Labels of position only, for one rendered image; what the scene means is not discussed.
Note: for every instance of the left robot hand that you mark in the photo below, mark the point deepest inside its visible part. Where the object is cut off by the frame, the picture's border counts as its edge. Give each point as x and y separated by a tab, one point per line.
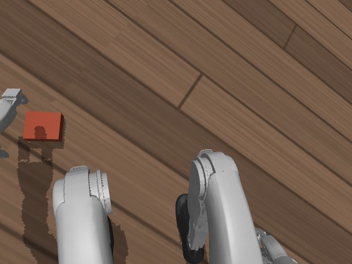
11	99

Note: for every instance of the small box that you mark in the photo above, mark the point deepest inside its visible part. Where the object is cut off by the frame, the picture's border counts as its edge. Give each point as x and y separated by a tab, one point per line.
43	126

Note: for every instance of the right robot foot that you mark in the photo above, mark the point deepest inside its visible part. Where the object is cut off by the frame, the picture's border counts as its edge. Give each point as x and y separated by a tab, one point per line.
182	217

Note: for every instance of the right robot hand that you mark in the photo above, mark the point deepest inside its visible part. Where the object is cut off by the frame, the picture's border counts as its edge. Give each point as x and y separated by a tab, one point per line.
271	247

